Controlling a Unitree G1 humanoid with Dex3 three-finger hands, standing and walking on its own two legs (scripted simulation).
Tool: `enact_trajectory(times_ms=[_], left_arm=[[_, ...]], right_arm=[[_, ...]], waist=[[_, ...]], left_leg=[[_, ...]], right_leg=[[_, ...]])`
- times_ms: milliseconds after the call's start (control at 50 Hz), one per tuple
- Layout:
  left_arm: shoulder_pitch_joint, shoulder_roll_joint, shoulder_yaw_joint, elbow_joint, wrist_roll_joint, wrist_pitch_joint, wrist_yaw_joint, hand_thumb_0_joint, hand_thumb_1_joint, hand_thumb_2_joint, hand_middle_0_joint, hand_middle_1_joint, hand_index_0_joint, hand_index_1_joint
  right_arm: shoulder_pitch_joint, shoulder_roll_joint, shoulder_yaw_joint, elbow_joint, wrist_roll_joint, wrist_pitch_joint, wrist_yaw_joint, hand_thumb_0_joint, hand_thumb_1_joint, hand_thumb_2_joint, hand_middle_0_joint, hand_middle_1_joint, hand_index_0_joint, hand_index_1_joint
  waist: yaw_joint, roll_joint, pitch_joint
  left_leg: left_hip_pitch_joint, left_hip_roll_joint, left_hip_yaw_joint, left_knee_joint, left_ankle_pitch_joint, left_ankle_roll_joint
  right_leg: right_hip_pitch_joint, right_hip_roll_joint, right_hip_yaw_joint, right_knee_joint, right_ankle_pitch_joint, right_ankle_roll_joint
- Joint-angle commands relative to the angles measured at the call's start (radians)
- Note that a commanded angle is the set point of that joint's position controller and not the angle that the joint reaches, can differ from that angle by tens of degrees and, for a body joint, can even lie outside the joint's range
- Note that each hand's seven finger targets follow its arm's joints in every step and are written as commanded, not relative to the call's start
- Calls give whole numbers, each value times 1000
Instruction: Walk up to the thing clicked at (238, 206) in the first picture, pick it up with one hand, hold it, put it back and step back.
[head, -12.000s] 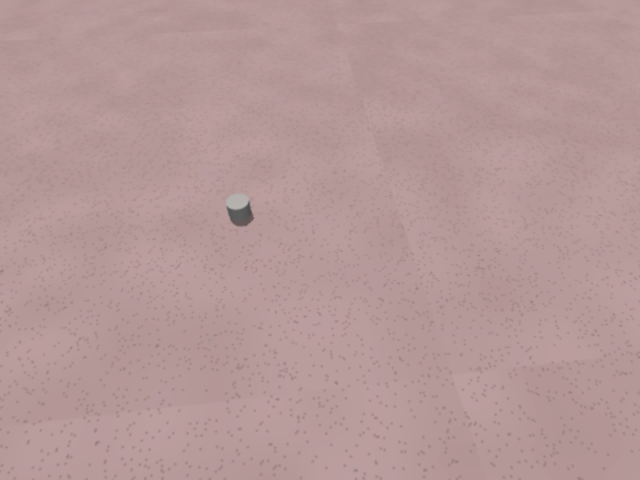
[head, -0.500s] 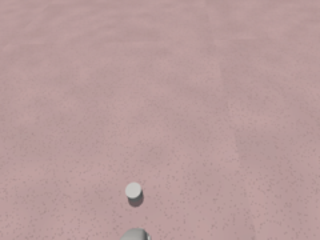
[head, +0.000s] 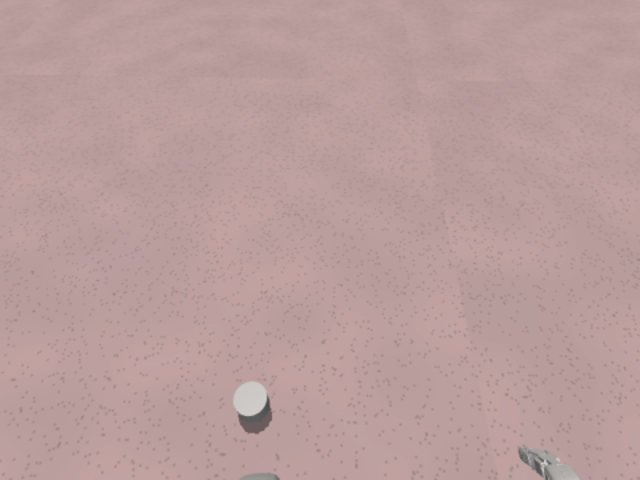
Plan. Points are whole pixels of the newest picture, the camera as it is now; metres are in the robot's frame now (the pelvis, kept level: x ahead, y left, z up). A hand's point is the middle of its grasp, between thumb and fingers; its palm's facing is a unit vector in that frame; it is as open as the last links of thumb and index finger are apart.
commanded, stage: walk up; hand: left
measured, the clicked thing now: (252, 402) +0.41 +0.24 -0.73
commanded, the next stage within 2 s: none
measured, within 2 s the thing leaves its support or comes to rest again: neither
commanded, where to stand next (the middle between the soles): +0.03 +0.00 m, yaw -1 degrees
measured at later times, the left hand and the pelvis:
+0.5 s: hand out of the picture +0.09 +0.26 -0.14, palm faces -0.04 -0.94 -0.33, open 7.4 cm; pelvis +0.00 +0.01 +0.02, yaw -1 degrees
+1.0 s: hand out of the picture +0.07 +0.27 -0.15, palm faces -0.01 -0.94 -0.34, open 7.4 cm; pelvis +0.00 +0.01 +0.02, yaw +0 degrees
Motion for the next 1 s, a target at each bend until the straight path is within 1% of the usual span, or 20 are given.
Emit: enact_trajectory(times_ms=[0, 40, 140, 240, 280, 320, 420, 440, 500, 520, 560, 580, 660, 720, 760, 800, 920, 940, 960, 980], left_arm=[[-55, 230, 53, -24, -8, -17, 18, 0, 900, 900, -200, -300, -200, -300], [-60, 220, 49, -8, -7, -15, 18, 0, 900, 900, -200, -300, -200, -300], [-114, 216, 49, 19, -5, -10, 16, 0, 900, 900, -200, -300, -200, -300], [-139, 217, 50, 43, 0, -5, 11, 0, 900, 900, -200, -300, -200, -300], [-149, 214, 53, 48, 0, -2, 10, 0, 900, 900, -200, -300, -200, -300], [-138, 211, 51, 56, 1, -2, 7, 0, 900, 900, -200, -300, -200, -300], [-135, 207, 52, 69, 3, 3, 5, 0, 900, 900, -200, -300, -200, -300], [-137, 205, 54, 71, 3, 3, 5, 0, 900, 900, -200, -300, -200, -300], [-137, 200, 53, 73, 0, 4, 4, 0, 900, 900, -200, -300, -200, -300], [-132, 199, 52, 74, 2, 6, 4, 0, 900, 900, -200, -300, -200, -300], [-127, 194, 51, 81, 1, 7, 4, 0, 900, 900, -200, -300, -200, -300], [-133, 195, 50, 82, 3, 8, 4, 0, 900, 900, -200, -300, -200, -300], [-109, 188, 48, 92, 3, 9, 4, 0, 900, 900, -200, -300, -200, -300], [-123, 190, 49, 92, 7, 7, 5, 0, 900, 900, -200, -300, -200, -300], [-111, 188, 49, 93, 7, 5, 5, 0, 900, 900, -200, -300, -200, -300], [-119, 191, 50, 92, 5, 4, 6, 0, 900, 900, -200, -300, -200, -300], [-117, 193, 49, 86, 7, 1, 8, 0, 900, 900, -200, -300, -200, -300], [-118, 255, 76, 65, -1, 20, 15, 0, 900, 900, -200, -300, -200, -300], [-99, 236, 78, 49, -6, 29, 20, 0, 900, 900, -200, -300, -200, -300], [-82, 227, 76, 33, -8, 32, 21, 0, 900, 900, -200, -300, -200, -300]], right_arm=[[-34, -217, -58, -11, 6, -21, -14, 0, -900, -900, 200, 300, 200, 300], [-58, -217, -56, 5, 4, -18, -13, 0, -900, -900, 200, 300, 200, 300], [-78, -206, -48, 52, 0, -12, -11, 0, -900, -900, 200, 300, 200, 300], [-89, -210, -45, 84, -5, -12, -9, 0, -900, -900, 200, 300, 200, 300], [-77, -208, -45, 100, -7, -15, -10, 0, -900, -900, 200, 300, 200, 300], [-84, -214, -45, 104, -9, -19, -10, 0, -900, -900, 200, 300, 200, 300], [-78, -217, -47, 112, -11, -22, -12, 0, -900, -900, 200, 300, 200, 300], [-72, -212, -46, 116, -12, -23, -13, 0, -900, -900, 200, 300, 200, 300], [-59, -212, -47, 120, -12, -25, -14, 0, -900, -900, 200, 300, 200, 300], [-64, -219, -49, 118, -13, -26, -15, 0, -900, -900, 200, 300, 200, 300], [-64, -215, -50, 120, -13, -25, -16, 0, -900, -900, 200, 300, 200, 300], [-62, -217, -51, 121, -13, -24, -17, 0, -900, -900, 200, 300, 200, 300], [-65, -215, -53, 120, -12, -25, -17, 0, -900, -900, 200, 300, 200, 300], [-58, -214, -55, 124, -12, -22, -17, 0, -900, -900, 200, 300, 200, 300], [-59, -212, -55, 122, -11, -22, -16, 0, -900, -900, 200, 300, 200, 300], [-52, -204, -53, 122, -10, -21, -16, 0, -900, -900, 200, 300, 200, 300], [-58, -204, -53, 116, -10, -16, -14, 0, -900, -900, 200, 300, 200, 300], [-55, -275, -80, 109, -6, 1, -17, 0, -900, -900, 200, 300, 200, 300], [-36, -260, -83, 99, 2, 9, -20, 0, -900, -900, 200, 300, 200, 300], [-24, -263, -88, 86, 9, 13, -19, 0, -900, -900, 200, 300, 200, 300]], waist=[[-27, -43, -148], [-20, -40, -146], [-21, -49, -127], [-20, -34, -104], [-24, -26, -101], [-19, -10, -116], [-21, 6, -117], [-22, 3, -119], [-24, 19, -130], [-24, 26, -134], [-22, 32, -126], [-27, 26, -119], [-23, 24, -123], [-34, 12, -115], [-31, 2, -128], [-36, -5, -118], [-36, -14, -127], [-38, -12, -28], [-36, -2, -60], [-37, 16, -118]], left_leg=[[204, 85, -85, -79, 293, 68], [224, 86, -82, -96, 274, 68], [238, 82, -73, -157, 246, 48], [231, 79, -77, -211, 154, 35], [220, 83, -85, -234, 147, 29], [232, 87, -88, -242, 141, 34], [205, 95, -103, -276, 83, 38], [201, 98, -104, -274, 112, 37], [210, 97, -103, -276, 133, 35], [212, 98, -105, -280, 109, 38], [201, 103, -114, -286, 113, 38], [192, 102, -117, -293, 83, 40], [206, 104, -121, -292, 80, 43], [198, 98, -118, -290, 76, 40], [217, 96, -111, -276, 113, 43], [218, 88, -106, -273, 120, 36], [238, 87, -97, -260, 151, 35], [178, 91, -103, -178, 414, 45], [191, 102, -96, -155, 509, 54], [218, 114, -100, -141, 563, 73]], right_leg=[[-28, -128, 105, -151, 377, -34], [-24, -130, 104, -182, 360, -29], [-2, -135, 111, -249, 334, -22], [4, -134, 113, -309, 237, -20], [14, -129, 106, -316, 206, -22], [23, -126, 102, -316, 211, -21], [45, -117, 92, -316, 194, -22], [51, -115, 89, -312, 196, -21], [52, -118, 92, -305, 209, -21], [50, -116, 89, -309, 204, -23], [48, -112, 84, -304, 195, -20], [46, -112, 85, -308, 186, -21], [32, -109, 85, -308, 178, -19], [32, -114, 84, -314, 187, -19], [33, -116, 84, -316, 201, -17], [22, -118, 89, -322, 203, -15], [23, -123, 87, -328, 231, -10], [-49, -113, 76, -205, 422, -15], [-44, -102, 48, -169, 444, -16], [-25, -92, 35, -125, 451, -17]])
